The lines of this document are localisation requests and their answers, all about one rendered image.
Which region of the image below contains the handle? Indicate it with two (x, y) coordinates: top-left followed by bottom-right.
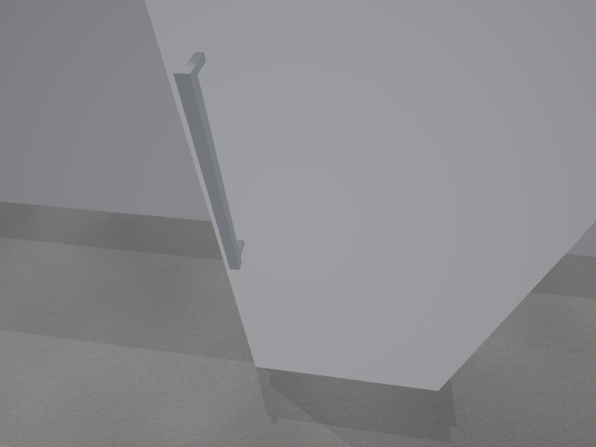
(173, 52), (245, 270)

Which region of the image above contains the fridge door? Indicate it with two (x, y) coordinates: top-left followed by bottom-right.
(144, 0), (596, 391)

